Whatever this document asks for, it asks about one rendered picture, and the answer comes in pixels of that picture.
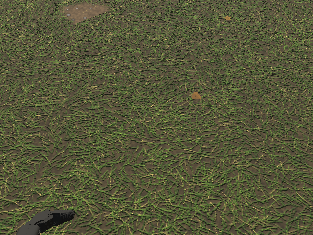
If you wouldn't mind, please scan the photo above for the left robot hand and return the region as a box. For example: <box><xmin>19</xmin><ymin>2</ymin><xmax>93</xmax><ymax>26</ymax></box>
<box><xmin>16</xmin><ymin>209</ymin><xmax>75</xmax><ymax>235</ymax></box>

